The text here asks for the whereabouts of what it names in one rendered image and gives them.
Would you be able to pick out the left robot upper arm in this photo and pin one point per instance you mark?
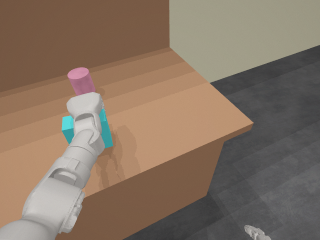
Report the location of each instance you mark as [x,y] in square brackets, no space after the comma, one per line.
[54,209]

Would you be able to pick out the robot right hand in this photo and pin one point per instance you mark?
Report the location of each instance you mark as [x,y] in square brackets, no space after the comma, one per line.
[256,233]

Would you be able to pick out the table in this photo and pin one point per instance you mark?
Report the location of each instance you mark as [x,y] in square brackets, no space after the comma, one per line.
[168,124]

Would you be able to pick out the sponge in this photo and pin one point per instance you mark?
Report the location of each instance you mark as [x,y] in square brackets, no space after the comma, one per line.
[68,129]

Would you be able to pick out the robot left forearm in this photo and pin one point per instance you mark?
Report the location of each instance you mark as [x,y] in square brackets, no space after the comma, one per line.
[74,166]

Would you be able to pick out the robot left hand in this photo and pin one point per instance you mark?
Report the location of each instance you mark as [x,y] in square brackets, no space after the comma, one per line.
[91,101]

